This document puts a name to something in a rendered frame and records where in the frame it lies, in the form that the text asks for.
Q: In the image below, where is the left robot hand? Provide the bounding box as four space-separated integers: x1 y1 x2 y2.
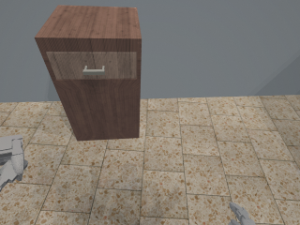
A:
0 134 28 192

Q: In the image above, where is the cabinet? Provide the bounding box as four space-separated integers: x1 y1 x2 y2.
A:
35 5 142 142

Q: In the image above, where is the right robot hand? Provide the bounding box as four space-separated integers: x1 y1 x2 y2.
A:
228 202 256 225

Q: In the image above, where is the handle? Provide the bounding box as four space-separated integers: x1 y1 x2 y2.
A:
82 66 105 75

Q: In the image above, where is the drawer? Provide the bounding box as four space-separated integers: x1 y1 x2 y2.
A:
46 52 137 80

